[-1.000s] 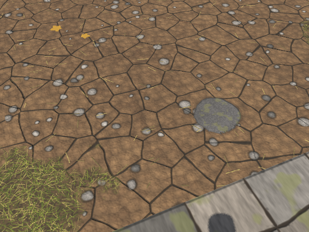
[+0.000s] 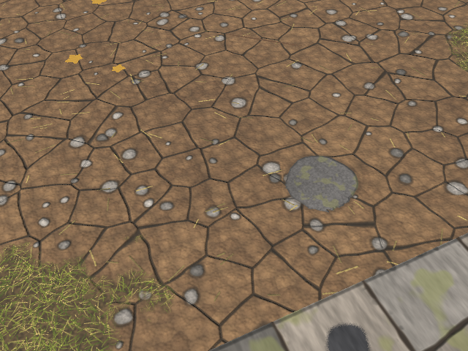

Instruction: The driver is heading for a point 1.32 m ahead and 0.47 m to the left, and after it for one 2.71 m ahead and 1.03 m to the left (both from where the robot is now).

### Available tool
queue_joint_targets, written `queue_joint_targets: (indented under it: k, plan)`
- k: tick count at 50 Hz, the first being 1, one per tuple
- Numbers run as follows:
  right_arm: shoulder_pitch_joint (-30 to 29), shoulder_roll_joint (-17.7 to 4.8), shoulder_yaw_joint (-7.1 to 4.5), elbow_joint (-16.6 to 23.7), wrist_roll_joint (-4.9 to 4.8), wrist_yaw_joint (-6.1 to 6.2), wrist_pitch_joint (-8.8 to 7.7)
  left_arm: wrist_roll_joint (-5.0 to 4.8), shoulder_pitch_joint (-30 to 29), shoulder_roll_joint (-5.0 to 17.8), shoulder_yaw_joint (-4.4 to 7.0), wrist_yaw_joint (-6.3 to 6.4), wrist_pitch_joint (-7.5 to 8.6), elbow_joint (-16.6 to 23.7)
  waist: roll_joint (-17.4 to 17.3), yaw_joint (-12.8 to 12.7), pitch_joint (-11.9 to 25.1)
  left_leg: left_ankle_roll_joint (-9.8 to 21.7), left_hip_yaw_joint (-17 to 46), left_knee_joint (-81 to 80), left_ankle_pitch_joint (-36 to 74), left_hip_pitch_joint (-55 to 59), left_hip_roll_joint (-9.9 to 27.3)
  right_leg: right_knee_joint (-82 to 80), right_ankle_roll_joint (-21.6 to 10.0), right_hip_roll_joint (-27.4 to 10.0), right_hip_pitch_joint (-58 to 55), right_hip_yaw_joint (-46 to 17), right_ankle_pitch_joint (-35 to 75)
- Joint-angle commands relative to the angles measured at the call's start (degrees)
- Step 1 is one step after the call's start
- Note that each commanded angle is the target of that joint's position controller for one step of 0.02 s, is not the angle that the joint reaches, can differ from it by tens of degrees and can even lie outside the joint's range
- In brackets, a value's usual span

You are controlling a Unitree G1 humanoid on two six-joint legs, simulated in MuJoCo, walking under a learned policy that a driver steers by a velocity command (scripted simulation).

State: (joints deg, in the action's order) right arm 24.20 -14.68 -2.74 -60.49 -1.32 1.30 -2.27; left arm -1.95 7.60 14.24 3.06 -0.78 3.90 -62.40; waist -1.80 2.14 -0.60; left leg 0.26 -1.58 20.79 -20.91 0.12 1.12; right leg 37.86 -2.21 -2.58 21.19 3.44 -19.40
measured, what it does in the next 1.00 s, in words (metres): walks ahead: right foot, then left foot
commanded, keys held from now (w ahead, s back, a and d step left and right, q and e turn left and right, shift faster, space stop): w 0.52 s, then w+q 0.48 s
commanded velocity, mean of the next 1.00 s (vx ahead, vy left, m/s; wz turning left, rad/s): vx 0.46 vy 0.00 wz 0.17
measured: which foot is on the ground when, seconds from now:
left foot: down 0.00-0.06, up 0.08-0.52, down 0.54-1.00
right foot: up 0.00-0.02, down 0.04-0.54, up 0.56-1.00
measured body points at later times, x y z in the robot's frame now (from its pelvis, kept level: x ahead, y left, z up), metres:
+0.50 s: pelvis +0.23 -0.02 -0.01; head +0.27 -0.02 +0.44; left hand +0.15 +0.23 -0.15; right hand +0.46 -0.24 -0.10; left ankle +0.42 +0.10 -0.72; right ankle +0.05 -0.12 -0.74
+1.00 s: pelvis +0.52 -0.01 -0.01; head +0.55 +0.00 +0.44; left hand +0.72 +0.26 -0.08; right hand +0.56 -0.29 -0.13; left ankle +0.41 +0.10 -0.74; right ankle +0.71 -0.12 -0.73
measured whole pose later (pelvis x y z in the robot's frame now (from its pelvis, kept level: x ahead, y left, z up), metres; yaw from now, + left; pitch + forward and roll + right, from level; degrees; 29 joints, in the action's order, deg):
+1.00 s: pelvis +0.52 -0.01 -0.01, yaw +12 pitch +2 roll +2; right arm 21.3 -15.0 -4.8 -52.8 -1.5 1.4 -4.1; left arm -0.5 -2.4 15.8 2.3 -1.3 7.2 -46.8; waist 2.8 6.0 -0.7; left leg 2.3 7.9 25.9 -21.1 -6.0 -6.0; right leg 24.1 0.6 -2.5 28.4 -6.6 7.2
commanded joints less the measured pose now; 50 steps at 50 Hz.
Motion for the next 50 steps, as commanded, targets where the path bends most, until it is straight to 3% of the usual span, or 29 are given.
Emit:
queue_joint_targets:
  k: [1,2,3,4,5,6,7,9,13,16,20,23,25,26,27,28,29,30,31,32,33,34,36,39,42,45,48,50]
  plan:
    - [-2.6,-9.0,-1.52,3.3,-0.07,-0.30,-0.61,-0.12,7.1,5.1,1.79,-0.14,0.69,-1.0,-3.2,-6.7,-2.8,8.5,7.0,-1.2,8.9,-17.1,9.1,-6.7,0.2,5.4,-17.2,4.7,7.1]
    - [-4.2,-7.5,-0.95,3.9,0.01,-0.38,-0.97,-0.17,13.9,7.9,3.01,0.28,0.66,-2.4,0.3,-10.4,0.5,5.7,2.7,11.4,15.5,-20.9,6.0,-9.5,-1.8,1.8,-25.3,-1.0,5.6]
    - [-5.7,-3.0,0.34,6.9,0.81,-0.43,-1.66,0.49,21.8,14.2,4.24,0.85,0.68,-3.1,16.0,-11.8,4.7,0.7,-3.4,34.7,4.8,-33.4,-0.8,-19.5,-9.1,-13.6,-33.8,-26.7,-3.6]
    - [-6.4,-1.6,0.42,8.4,-0.33,-0.17,-2.76,1.62,22.2,13.1,3.13,-0.01,1.76,-3.5,17.3,-10.5,7.7,0.7,5.5,48.6,-11.0,-39.6,-4.5,-28.2,-14.8,-20.4,-33.8,-46.9,-9.5]
    - [-6.9,-3.8,-0.17,8.8,-2.14,-0.43,-3.56,1.41,15.9,10.8,2.05,-0.25,2.73,-1.9,11.5,-7.6,1.6,2.5,8.8,54.4,-8.3,-45.3,-0.6,-27.9,-14.1,-20.8,-29.8,-42.3,-13.0]
    - [-8.0,-5.0,-0.42,9.0,-2.37,-0.84,-4.05,1.13,11.2,7.3,1.01,-0.55,3.20,-0.2,8.7,-6.0,-1.9,4.1,7.9,54.0,-2.5,-45.7,2.6,-28.0,-11.5,-17.8,-25.5,-33.7,-11.2]
    - [-8.2,-5.2,-0.89,8.6,-1.72,-0.76,-4.22,1.35,7.8,6.0,0.34,-0.89,3.35,0.9,6.4,-4.4,-4.0,4.5,6.8,50.7,3.0,-44.4,4.9,-28.9,-9.5,-15.3,-21.6,-27.2,-5.8]
    - [-7.7,-5.8,-1.78,8.2,-0.64,-0.93,-3.43,1.97,7.2,3.9,-0.53,-0.91,3.13,1.2,7.0,-2.7,-4.5,4.2,5.5,44.9,8.4,-38.9,7.1,-29.9,-7.0,-10.7,-17.1,-17.2,5.8]
    - [-13.7,-3.3,-1.67,10.6,0.02,-1.34,-2.14,2.19,12.4,6.3,-0.44,0.56,2.60,0.2,4.6,-3.3,-5.3,1.0,2.9,36.0,14.1,-41.8,7.3,-31.4,-8.7,-9.8,-17.9,-11.1,21.4]
    - [-21.4,-1.8,-1.00,13.3,0.09,-1.69,-2.34,2.27,13.2,6.8,-0.46,1.36,2.06,0.9,4.7,-4.7,-6.4,0.1,1.4,23.3,21.1,-40.9,6.0,-32.5,-8.3,-8.4,-17.1,-7.6,23.0]
    - [-29.3,-1.5,-0.42,16.0,-0.31,-2.89,-2.83,1.46,17.5,7.3,-0.02,1.63,1.76,0.1,4.7,-6.7,-7.8,0.9,-0.5,12.8,25.9,-36.9,3.4,-33.1,-8.1,-8.8,-18.8,-5.1,23.4]
    - [-30.3,-2.8,-0.67,17.0,-0.53,-3.88,-3.39,1.17,18.1,7.6,0.64,1.74,1.19,-0.2,5.3,-5.3,-7.2,3.1,0.3,10.0,23.5,-35.9,2.6,-29.4,-7.6,-11.3,-24.9,-4.6,28.9]
    - [-24.4,-5.9,-2.00,15.8,-0.56,-4.20,-3.65,1.53,15.3,9.2,1.38,1.87,0.71,0.8,7.4,-0.9,-2.4,5.3,-0.1,10.8,19.6,-28.3,0.5,-22.3,-6.2,-12.4,-28.4,-4.0,45.6]
    - [-17.8,-7.9,-3.10,13.9,-0.48,-4.04,-3.58,1.81,14.2,9.4,1.54,1.82,0.17,1.3,7.9,2.8,2.0,6.6,-1.7,11.3,17.4,-20.0,-1.7,-13.6,-5.5,-11.4,-28.2,-3.1,54.0]
    - [-7.9,-10.1,-4.33,10.6,-0.62,-3.78,-3.33,2.06,13.1,8.7,1.19,1.82,-0.21,2.0,7.0,7.5,7.3,8.4,-2.2,10.5,18.0,-7.6,-2.2,-0.7,-3.8,-8.4,-23.6,-0.7,53.4]
    - [0.1,-14.8,-5.50,8.6,0.63,-3.47,-3.23,2.56,18.9,3.8,-0.22,1.31,0.14,3.0,-2.9,6.1,15.6,15.4,16.3,10.9,12.4,14.8,10.1,21.0,-1.3,-2.7,-3.3,1.2,34.0]
    - [1.7,-14.4,-4.99,8.0,0.47,-3.96,-3.13,2.27,23.2,-1.3,-2.05,0.38,1.94,2.6,-13.7,3.2,23.3,22.3,42.8,0.0,-2.2,24.3,19.0,36.1,0.4,6.6,10.9,-4.6,-11.2]
    - [-1.3,-9.4,-3.52,8.3,0.04,-4.06,-3.37,0.31,16.1,4.4,-0.66,-0.04,3.72,4.3,-11.1,4.5,16.9,19.6,43.3,-4.9,-3.3,21.0,17.0,42.1,-1.3,4.0,18.3,-9.6,-12.1]
    - [-6.9,-7.8,-2.98,9.6,0.02,-4.03,-3.71,-0.76,9.9,7.1,-0.16,0.05,4.78,6.9,-7.4,3.5,9.0,17.6,35.6,-5.9,2.9,13.0,15.8,42.0,-2.3,1.2,21.3,-8.8,-6.8]
    - [-11.7,-6.5,-2.43,10.9,0.57,-4.19,-4.07,-0.07,7.1,7.6,0.11,0.58,5.22,7.6,-0.4,1.5,5.2,16.7,29.2,-6.8,11.2,3.8,13.9,38.5,-2.4,-1.3,18.9,-8.4,-1.6]
    - [-14.2,-5.3,-2.00,11.5,1.26,-4.34,-4.29,0.95,7.2,7.3,0.57,0.98,4.98,7.7,1.4,-0.9,3.2,16.0,24.5,-7.8,17.5,-3.5,12.2,34.4,-2.1,-3.3,14.8,-8.4,1.3]
    - [-14.9,-4.3,-1.66,11.7,1.50,-4.32,-4.36,1.32,8.4,6.3,0.65,1.05,4.40,8.1,0.9,-2.7,3.2,15.9,22.5,-9.4,18.7,-7.2,10.8,31.1,-1.8,-4.5,11.3,-8.9,2.5]
    - [-14.1,-5.6,-1.82,11.4,0.85,-3.73,-4.27,1.53,7.8,5.1,0.74,1.49,3.21,9.5,-0.1,-4.1,1.3,16.2,20.0,-12.0,18.2,-11.8,9.7,23.6,-0.4,-5.1,9.6,-8.2,2.1]
    - [-10.4,-9.3,-2.92,10.9,0.37,-1.91,-4.10,2.46,-0.6,5.4,0.70,2.05,2.35,13.2,-0.3,-2.3,-2.1,16.0,17.2,-14.5,15.6,-15.6,8.2,8.9,2.3,-3.8,11.1,-6.9,10.4]
    - [-8.1,-9.7,-3.44,10.8,0.27,-0.97,-3.53,2.07,-5.9,5.0,0.46,1.18,2.87,14.9,-1.1,-0.6,-1.5,13.3,13.6,-12.7,16.6,-18.2,5.4,-2.0,3.4,-0.9,5.7,-6.0,24.5]
    - [-4.8,-8.4,-3.39,9.7,-0.62,-0.41,-3.15,1.83,-10.6,5.3,0.40,0.12,3.95,17.3,-1.7,1.4,-1.6,11.5,15.7,-7.8,11.4,-14.9,5.6,-9.8,2.9,-0.4,5.8,-8.3,32.4]
    - [-3.1,-8.4,-3.72,10.0,-0.38,0.35,-2.32,1.42,-13.4,6.1,0.40,-0.58,3.94,19.1,-1.5,2.3,-1.0,10.9,20.5,-0.4,5.4,-10.9,6.7,-13.8,3.1,-0.2,5.2,-10.5,28.6]
    - [-2.4,-8.5,-4.02,10.6,0.13,0.88,-1.86,0.89,-12.7,7.3,0.63,-0.81,4.24,19.4,-2.2,1.6,-1.5,10.5,23.9,4.4,4.6,-9.0,7.3,-15.2,2.5,-0.7,4.6,-11.4,23.0]
Velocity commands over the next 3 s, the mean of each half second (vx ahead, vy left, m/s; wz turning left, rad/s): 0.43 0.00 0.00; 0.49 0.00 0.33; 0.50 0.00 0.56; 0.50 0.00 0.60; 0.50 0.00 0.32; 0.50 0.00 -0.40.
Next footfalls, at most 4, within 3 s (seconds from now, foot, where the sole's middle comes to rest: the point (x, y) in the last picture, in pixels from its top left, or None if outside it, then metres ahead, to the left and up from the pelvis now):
0.04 right None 0.09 -0.13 -0.77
0.54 left None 0.45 0.10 -0.77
1.06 right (280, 284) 0.74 -0.11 -0.81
1.60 left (180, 241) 0.92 0.22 -0.81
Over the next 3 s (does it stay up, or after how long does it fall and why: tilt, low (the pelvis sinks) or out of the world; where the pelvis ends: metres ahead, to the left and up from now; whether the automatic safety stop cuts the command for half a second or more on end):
stays up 1.31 0.56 -0.04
